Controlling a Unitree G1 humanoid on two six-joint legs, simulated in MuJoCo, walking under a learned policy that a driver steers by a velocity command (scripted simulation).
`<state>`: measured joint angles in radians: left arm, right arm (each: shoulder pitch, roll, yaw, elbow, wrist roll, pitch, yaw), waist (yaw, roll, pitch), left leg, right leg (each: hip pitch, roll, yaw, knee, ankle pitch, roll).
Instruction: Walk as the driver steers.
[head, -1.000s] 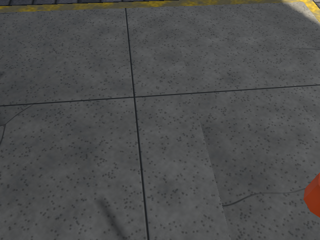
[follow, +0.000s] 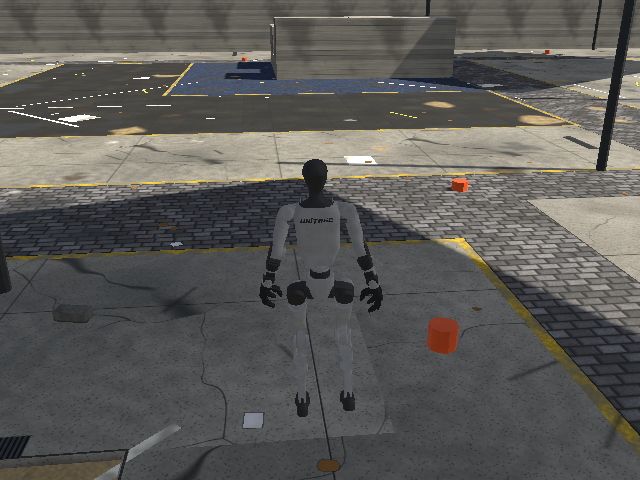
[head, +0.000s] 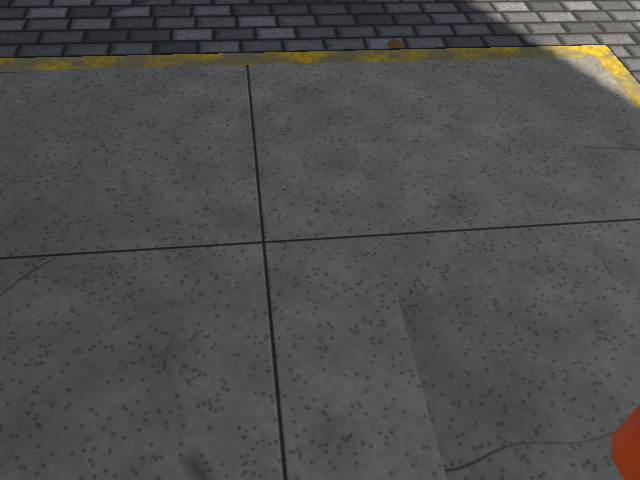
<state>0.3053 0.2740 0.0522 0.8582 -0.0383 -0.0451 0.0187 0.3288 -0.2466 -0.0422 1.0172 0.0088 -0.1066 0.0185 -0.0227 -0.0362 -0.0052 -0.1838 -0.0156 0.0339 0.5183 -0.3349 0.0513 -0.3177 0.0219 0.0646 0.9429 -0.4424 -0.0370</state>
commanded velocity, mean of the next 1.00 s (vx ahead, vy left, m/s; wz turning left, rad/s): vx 0.47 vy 0.00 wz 0.00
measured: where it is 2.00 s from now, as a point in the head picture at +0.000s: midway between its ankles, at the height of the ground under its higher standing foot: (301, 375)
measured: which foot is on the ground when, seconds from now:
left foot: down 0.00-0.40, up 0.42-0.90, down 0.92-1.00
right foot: up 0.00-0.36, down 0.38-0.92, up 0.94-1.00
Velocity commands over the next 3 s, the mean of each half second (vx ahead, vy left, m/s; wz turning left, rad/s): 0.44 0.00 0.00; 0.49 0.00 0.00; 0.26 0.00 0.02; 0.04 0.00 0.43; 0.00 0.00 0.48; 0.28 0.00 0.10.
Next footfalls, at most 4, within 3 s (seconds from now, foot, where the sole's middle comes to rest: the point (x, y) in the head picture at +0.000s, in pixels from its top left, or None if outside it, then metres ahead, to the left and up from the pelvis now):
0.38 right None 0.38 -0.13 -0.77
0.92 left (258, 416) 0.67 0.11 -0.77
1.38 right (346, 336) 0.88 -0.09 -0.77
1.78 left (246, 374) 0.78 0.15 -0.77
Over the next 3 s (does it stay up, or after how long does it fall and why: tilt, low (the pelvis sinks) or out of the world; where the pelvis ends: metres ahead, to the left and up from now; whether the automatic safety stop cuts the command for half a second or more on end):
stays up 0.87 0.09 0.00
